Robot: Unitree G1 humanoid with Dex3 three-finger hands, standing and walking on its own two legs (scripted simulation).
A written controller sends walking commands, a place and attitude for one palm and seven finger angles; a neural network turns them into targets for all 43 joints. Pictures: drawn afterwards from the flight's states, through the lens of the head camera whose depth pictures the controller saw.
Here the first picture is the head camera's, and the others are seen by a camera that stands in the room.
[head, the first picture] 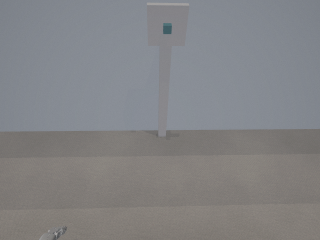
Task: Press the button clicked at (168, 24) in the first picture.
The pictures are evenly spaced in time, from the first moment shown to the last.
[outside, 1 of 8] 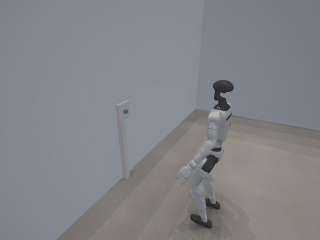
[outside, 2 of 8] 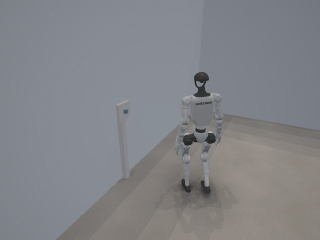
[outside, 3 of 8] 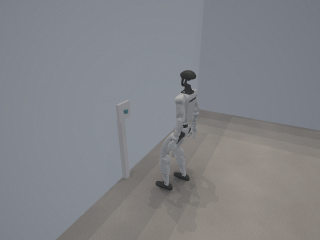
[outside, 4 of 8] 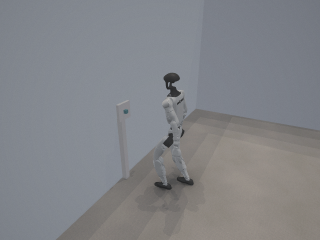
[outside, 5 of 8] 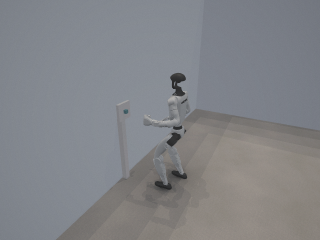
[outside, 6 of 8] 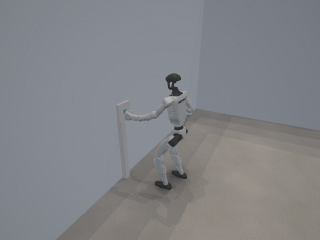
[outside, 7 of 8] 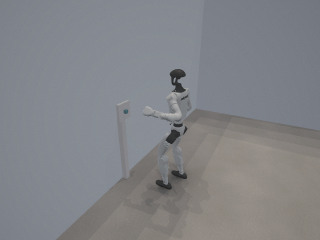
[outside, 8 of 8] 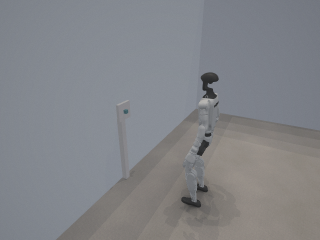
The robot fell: no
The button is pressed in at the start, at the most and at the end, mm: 0 12 0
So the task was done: yes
